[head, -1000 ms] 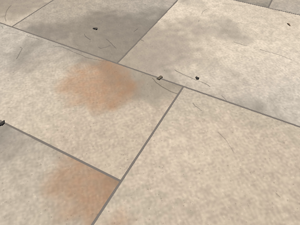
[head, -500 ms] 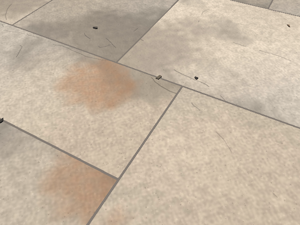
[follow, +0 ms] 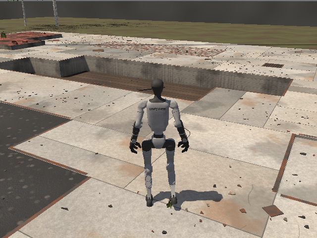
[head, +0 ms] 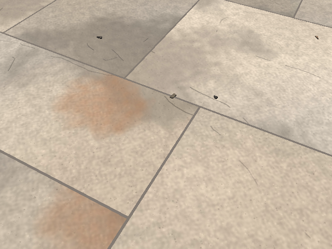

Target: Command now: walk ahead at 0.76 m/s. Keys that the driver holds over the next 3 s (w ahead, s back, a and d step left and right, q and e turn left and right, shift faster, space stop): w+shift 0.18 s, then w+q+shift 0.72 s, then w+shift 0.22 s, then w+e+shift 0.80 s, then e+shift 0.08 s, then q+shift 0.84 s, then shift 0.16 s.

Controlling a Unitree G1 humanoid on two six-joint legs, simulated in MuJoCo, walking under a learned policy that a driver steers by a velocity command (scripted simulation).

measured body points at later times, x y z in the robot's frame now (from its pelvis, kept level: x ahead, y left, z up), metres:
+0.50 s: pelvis +0.36 -0.05 -0.01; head +0.39 -0.05 +0.44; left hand +0.45 +0.23 -0.11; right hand +0.43 -0.32 -0.14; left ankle +0.20 +0.07 -0.62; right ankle +0.44 -0.17 -0.73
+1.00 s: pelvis +0.73 +0.12 -0.02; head +0.74 +0.15 +0.43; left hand +0.78 +0.44 -0.09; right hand +0.91 -0.09 -0.13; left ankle +0.75 +0.16 -0.73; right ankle +0.79 -0.09 -0.62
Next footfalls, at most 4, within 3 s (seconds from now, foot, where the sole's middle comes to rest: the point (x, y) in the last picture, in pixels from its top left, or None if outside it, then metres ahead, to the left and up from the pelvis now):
0.36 right None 0.48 -0.17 -0.77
0.84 left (122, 188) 0.79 0.19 -0.77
1.36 right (92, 113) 1.26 0.37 -0.77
1.78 left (40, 77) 1.56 0.72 -0.77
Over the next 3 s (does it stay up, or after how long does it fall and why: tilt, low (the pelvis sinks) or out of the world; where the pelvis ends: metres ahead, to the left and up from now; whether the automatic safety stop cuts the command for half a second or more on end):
stays up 1.85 0.63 0.00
